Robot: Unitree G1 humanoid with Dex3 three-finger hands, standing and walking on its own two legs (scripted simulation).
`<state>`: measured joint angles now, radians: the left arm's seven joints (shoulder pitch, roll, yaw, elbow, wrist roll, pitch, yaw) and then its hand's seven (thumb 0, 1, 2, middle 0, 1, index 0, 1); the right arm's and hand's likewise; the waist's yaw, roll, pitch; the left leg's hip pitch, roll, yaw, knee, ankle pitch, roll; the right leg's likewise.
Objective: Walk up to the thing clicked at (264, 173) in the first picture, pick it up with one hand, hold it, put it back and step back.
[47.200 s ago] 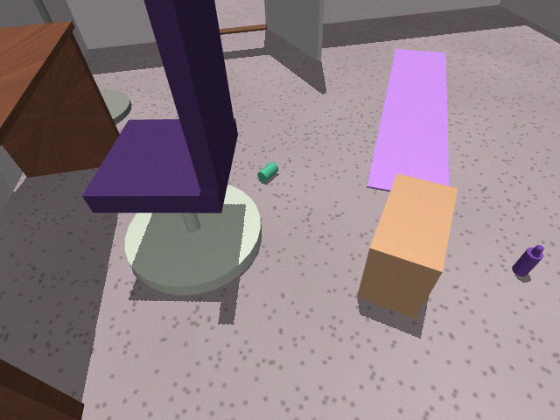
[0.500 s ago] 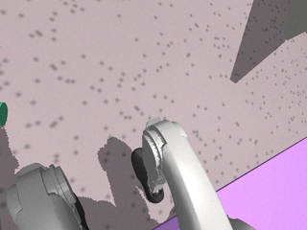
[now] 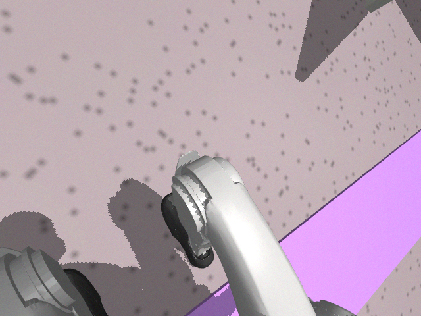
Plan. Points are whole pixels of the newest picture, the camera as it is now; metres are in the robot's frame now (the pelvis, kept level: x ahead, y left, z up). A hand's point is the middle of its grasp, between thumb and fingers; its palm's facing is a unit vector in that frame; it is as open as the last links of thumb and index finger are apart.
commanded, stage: rest palm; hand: left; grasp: from above
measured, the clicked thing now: out of the picture +0.48 +0.31 -0.29
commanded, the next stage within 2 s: close in 0.64 s
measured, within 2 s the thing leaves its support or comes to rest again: neither
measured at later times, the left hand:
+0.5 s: hand out of the picture +0.46 +0.30 -0.26, palm faces -0.02 -0.49 -0.87, open 13.3 cm
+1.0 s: hand out of the picture +0.47 +0.30 -0.27, palm faces -0.01 -0.48 -0.88, open 12.9 cm
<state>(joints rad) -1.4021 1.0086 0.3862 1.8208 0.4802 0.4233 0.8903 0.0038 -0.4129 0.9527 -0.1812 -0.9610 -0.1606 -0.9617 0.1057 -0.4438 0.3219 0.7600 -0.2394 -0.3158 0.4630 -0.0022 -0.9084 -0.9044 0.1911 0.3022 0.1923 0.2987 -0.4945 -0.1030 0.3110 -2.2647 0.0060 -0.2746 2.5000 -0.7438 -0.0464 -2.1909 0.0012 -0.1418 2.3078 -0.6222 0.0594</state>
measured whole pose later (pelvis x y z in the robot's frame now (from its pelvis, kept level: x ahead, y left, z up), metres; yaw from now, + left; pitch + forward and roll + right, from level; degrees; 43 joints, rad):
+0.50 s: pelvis +0.00 +0.01 +0.00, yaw -1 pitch +27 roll -16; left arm -1.37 1.03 0.33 1.85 0.49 0.39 0.87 0.00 -0.37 0.91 -0.18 -0.93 -0.17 -0.95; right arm 0.13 -0.45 0.35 0.72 -0.22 -0.34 0.46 0.00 -0.90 -0.90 0.19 0.30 0.19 0.30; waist -0.49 -0.14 0.30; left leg -2.26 -0.01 -0.30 2.52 -0.75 -0.04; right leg -2.16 0.00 -0.16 2.30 -0.63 0.07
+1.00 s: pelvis +0.00 +0.00 -0.01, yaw -1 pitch +26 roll -14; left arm -1.36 1.05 0.34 1.81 0.45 0.40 0.84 -0.02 -0.34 0.80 -0.28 -0.82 -0.28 -0.92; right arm 0.08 -0.45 0.38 0.66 -0.20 -0.30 0.47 0.00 -0.90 -0.90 0.19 0.30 0.19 0.30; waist -0.49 -0.14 0.34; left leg -2.28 0.00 -0.31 2.55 -0.75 -0.05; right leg -2.20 0.00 -0.16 2.34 -0.62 0.07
